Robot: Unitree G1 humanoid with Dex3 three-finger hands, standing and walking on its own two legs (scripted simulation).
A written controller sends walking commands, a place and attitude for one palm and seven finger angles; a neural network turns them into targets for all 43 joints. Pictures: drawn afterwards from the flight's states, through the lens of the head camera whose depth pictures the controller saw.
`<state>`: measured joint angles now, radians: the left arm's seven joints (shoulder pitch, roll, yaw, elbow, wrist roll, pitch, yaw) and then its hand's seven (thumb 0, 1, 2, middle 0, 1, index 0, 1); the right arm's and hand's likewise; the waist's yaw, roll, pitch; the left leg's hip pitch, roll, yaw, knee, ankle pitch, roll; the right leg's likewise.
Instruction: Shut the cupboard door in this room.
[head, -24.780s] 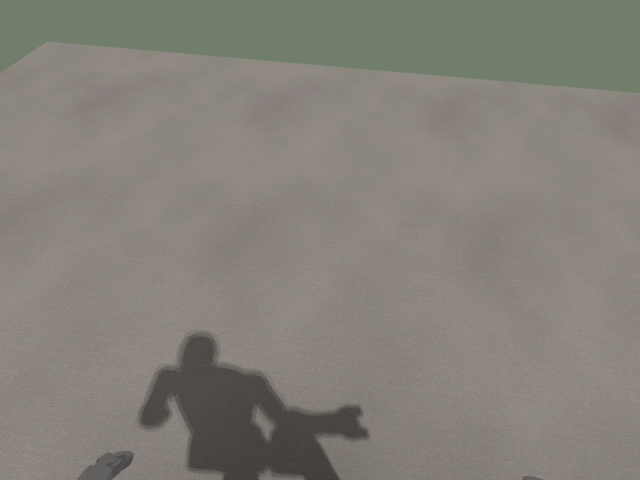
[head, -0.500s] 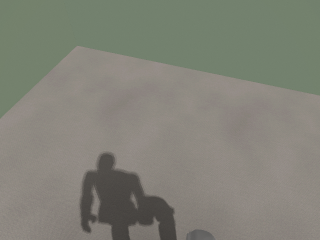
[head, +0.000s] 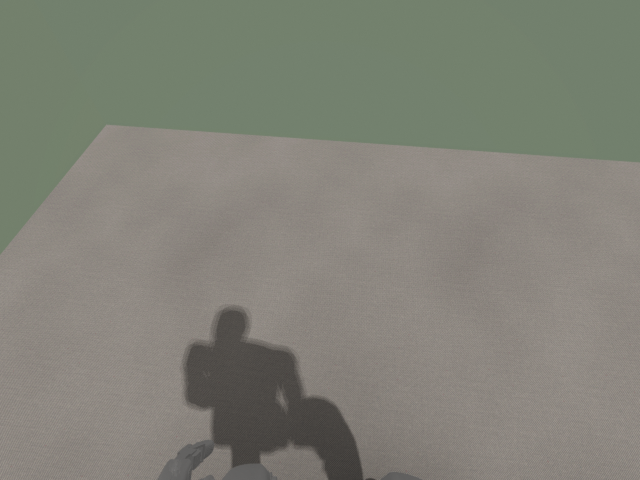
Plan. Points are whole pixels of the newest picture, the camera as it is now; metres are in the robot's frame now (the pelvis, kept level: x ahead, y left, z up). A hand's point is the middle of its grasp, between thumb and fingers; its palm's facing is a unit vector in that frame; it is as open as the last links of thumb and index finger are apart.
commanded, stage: walk to a spot facing it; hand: left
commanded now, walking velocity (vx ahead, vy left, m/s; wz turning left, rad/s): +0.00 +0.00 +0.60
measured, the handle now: out of the picture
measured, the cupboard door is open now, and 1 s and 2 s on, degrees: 78 78 78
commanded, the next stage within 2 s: none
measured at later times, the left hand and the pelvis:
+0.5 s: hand out of the picture +0.02 +0.26 -0.18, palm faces +0.33 -0.92 -0.22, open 7.4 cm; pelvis +0.03 +0.04 +0.00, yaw +17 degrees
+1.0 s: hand out of the picture +0.02 +0.20 -0.13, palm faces +0.54 -0.79 -0.27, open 7.4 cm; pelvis +0.04 -0.01 +0.01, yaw +35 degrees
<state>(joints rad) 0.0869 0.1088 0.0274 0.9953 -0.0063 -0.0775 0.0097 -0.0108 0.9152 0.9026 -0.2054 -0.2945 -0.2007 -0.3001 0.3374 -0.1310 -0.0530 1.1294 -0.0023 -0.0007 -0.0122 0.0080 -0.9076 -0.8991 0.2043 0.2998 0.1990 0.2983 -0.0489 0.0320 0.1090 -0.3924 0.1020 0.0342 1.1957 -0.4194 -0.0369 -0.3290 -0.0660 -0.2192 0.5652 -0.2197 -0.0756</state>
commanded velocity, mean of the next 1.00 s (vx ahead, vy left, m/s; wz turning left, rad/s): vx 0.00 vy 0.00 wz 0.60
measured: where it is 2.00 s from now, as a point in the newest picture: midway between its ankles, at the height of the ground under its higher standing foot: outside the picture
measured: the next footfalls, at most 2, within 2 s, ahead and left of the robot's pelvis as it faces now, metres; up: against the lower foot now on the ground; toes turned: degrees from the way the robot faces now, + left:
left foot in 0.38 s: +0.06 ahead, +0.16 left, +0.00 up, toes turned +22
right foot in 0.82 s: +0.13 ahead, -0.09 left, +0.00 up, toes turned +26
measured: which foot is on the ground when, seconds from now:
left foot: up 0.00-0.36, down 0.38-0.84, up 0.86-1.00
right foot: down 0.00-0.38, up 0.40-0.80, down 0.82-1.00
